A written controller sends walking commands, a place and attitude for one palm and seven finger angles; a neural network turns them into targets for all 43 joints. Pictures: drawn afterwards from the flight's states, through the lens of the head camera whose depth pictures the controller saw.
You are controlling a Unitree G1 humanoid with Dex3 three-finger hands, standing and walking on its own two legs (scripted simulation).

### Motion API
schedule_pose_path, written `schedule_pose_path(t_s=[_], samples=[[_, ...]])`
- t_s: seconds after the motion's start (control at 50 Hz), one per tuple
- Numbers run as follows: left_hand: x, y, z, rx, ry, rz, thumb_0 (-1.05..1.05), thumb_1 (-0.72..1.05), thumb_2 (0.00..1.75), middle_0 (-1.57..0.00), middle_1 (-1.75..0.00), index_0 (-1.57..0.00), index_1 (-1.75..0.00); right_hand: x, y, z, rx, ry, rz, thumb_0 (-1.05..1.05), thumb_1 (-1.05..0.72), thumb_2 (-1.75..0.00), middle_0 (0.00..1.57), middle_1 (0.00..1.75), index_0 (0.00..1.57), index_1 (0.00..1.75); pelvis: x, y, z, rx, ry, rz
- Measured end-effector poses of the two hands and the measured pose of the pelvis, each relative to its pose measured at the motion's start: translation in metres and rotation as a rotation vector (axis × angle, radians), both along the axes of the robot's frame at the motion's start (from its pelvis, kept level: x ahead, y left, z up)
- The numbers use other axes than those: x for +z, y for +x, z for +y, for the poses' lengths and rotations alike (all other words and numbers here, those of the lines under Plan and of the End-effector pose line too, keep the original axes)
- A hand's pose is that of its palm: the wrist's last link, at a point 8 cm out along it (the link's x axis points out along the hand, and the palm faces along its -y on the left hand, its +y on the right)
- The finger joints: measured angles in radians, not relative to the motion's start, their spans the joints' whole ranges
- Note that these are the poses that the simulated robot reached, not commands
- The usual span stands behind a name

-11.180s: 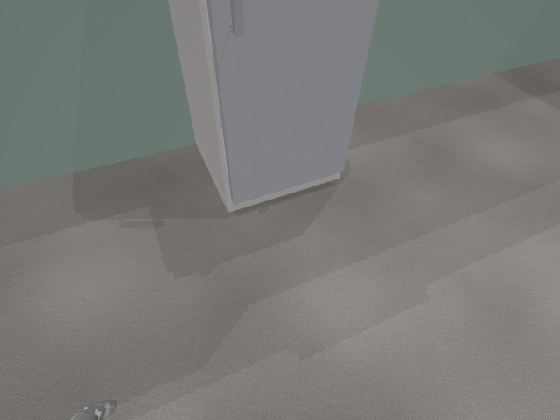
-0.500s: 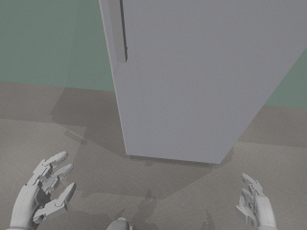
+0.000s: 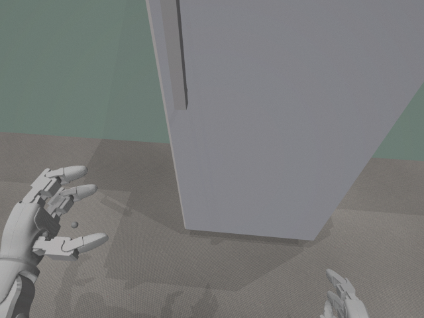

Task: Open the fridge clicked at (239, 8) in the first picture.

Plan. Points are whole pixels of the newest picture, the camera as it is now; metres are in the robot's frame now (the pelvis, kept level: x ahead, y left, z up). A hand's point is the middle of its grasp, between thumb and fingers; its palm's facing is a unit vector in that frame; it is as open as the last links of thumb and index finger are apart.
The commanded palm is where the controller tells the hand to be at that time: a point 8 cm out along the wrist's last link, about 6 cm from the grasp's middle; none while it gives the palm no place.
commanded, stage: raise the hand to about handle height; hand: left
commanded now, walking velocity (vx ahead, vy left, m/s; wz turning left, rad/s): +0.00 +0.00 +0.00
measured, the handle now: (174, 17) +0.57 +0.13 +0.29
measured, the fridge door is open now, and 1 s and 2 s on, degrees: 0 0 0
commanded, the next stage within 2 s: move the hooked fingers beside the handle in 1.14 s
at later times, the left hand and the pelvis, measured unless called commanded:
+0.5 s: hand (46, 173) +0.26 +0.26 +0.20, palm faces +0.05 -0.99 -0.10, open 13.9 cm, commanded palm +0.23 +0.31 +0.21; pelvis +0.00 -0.01 +0.02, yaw +1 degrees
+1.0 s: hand (44, 148) +0.28 +0.26 +0.23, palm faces +0.07 -1.00 -0.06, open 13.9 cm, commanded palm +0.24 +0.30 +0.23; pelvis +0.00 -0.02 +0.02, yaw +0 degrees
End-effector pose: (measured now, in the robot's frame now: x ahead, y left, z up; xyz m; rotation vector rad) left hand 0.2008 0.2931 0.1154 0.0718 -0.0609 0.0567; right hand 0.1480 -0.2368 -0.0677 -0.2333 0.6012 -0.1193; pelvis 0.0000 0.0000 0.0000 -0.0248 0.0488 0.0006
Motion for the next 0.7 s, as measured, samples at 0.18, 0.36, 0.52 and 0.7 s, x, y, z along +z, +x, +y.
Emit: schedule_pose_path(t_s=[0.18,0.36,0.52,0.7], samples=[[0.031,0.018,0.007,-0.047,0.02,-0.031,0.0,-0.23,0.41,-0.29,-1.03,-0.28,-1.03,0.026,0.028,0.011,0.024,-0.007,-0.105,0.02,-0.9,-0.9,0.2,0.3,0.21,0.3,0.009,0.0,0.001,0.002,0.004,-0.049],[0.066,0.029,0.025,-0.01,0.0,-0.03,-0.01,-0.42,0.33,-0.3,-1.15,-0.29,-1.15,0.036,0.043,0.022,0.069,0.033,-0.136,0.01,-0.9,-0.9,0.2,0.3,0.21,0.3,0.016,0.0,-0.002,0.009,0.006,-0.084],[0.093,0.032,0.02,-0.013,0.04,-0.065,-0.01,-0.48,0.31,-0.3,-1.19,-0.3,-1.19,0.032,0.039,0.02,0.078,0.041,-0.094,0.02,-0.9,-0.9,0.2,0.3,0.21,0.3,0.021,-0.001,-0.008,0.011,0.011,-0.102],[0.125,0.051,0.031,0.004,0.026,-0.047,-0.01,-0.5,0.3,-0.3,-1.2,-0.3,-1.2,0.026,0.032,0.006,0.057,0.054,-0.061,0.02,-0.9,-0.9,0.2,0.3,0.21,0.3,0.023,-0.003,-0.015,0.015,0.015,-0.107]])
